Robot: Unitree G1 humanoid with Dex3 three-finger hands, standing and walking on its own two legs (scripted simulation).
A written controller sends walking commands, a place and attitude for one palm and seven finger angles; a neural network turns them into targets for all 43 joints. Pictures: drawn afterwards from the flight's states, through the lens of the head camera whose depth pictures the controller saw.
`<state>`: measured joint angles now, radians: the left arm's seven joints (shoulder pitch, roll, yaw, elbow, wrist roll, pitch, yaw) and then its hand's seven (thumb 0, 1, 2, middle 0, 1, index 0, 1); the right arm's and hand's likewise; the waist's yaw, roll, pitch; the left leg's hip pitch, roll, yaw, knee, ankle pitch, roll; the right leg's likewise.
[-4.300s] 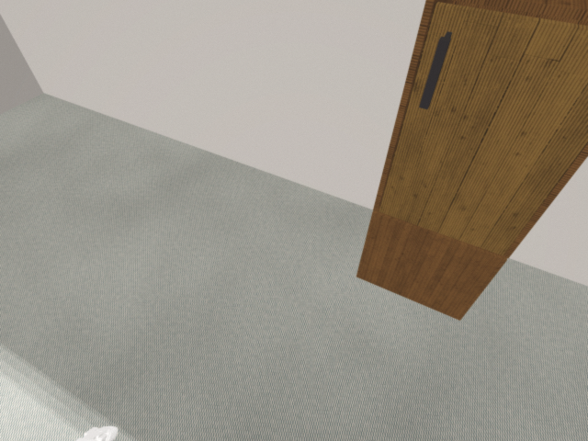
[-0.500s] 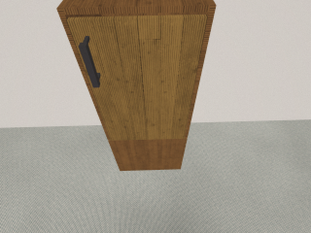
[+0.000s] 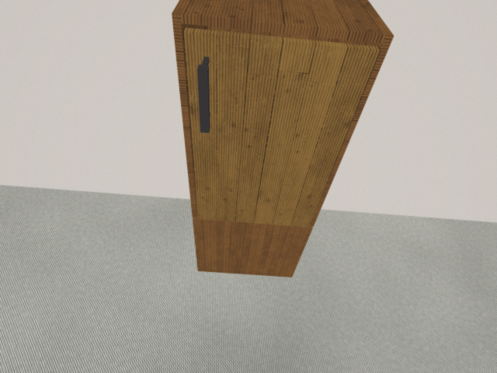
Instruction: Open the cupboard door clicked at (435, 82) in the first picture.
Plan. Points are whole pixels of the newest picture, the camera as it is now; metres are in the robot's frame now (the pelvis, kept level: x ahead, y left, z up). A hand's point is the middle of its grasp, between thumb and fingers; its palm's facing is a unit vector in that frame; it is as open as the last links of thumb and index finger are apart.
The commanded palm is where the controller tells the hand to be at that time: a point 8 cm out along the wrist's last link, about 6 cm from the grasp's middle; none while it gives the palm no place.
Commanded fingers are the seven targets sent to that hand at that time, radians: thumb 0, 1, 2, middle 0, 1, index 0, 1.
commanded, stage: come to a stop and stand still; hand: left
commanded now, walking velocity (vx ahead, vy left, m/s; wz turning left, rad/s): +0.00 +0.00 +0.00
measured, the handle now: (205, 96) +0.60 +0.14 +0.13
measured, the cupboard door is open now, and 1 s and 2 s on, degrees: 0 0 0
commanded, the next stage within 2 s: look again from close up in 0.68 s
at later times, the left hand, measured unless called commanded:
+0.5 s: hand out of the picture -0.04 +0.14 -0.18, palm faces +0.00 -0.99 -0.14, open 7.4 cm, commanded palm none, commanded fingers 0.00 0.90 0.90 -0.20 -0.30 -0.20 -0.30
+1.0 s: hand out of the picture -0.04 +0.16 -0.18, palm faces +0.03 -0.98 -0.17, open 7.4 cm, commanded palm none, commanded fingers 0.00 0.90 0.90 -0.20 -0.30 -0.20 -0.30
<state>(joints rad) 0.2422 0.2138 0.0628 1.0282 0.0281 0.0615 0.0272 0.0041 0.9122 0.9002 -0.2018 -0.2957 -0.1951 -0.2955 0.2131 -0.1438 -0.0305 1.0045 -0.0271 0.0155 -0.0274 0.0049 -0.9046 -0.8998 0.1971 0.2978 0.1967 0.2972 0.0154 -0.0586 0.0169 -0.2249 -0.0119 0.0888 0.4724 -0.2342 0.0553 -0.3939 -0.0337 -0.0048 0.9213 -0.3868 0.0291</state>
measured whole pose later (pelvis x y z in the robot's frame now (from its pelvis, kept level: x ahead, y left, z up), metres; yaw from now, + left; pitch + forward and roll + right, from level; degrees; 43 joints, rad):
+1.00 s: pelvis -0.03 +0.01 -0.01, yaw +0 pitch -2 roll -1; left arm 0.35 0.12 -0.01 1.08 0.02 -0.02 0.05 0.00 0.91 0.90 -0.20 -0.30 -0.20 -0.30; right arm 0.30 -0.16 -0.01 1.06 -0.02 -0.01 -0.02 0.02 -0.93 -0.90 0.20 0.30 0.20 0.30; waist -0.01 0.01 0.00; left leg -0.30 0.00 0.08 0.56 -0.23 0.06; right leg -0.20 -0.01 -0.06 0.53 -0.31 0.00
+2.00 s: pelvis +0.00 -0.01 +0.00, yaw -2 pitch -1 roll -1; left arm 0.41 0.12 0.03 1.08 0.05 0.03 0.00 0.01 0.91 0.90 -0.20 -0.30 -0.19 -0.30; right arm 0.36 -0.09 -0.02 1.06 -0.03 -0.05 -0.03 0.01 -0.91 -0.90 0.20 0.30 0.20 0.30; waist -0.02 -0.06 -0.02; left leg -0.26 0.03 0.15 0.51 -0.25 0.05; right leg -0.43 -0.04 -0.06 0.98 -0.35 -0.03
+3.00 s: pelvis +0.05 -0.10 -0.01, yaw +1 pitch -3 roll +0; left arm 0.35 0.17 0.02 0.95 0.03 0.02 0.05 0.01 0.91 0.90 -0.20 -0.30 -0.20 -0.30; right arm 0.23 -0.18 -0.04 0.91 -0.02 0.02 -0.01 -0.01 -0.92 -0.90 0.20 0.30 0.20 0.30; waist -0.01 0.05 0.00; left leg -0.35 0.03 0.09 0.60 -0.21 0.02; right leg -0.23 -0.02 -0.09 0.63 -0.35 -0.02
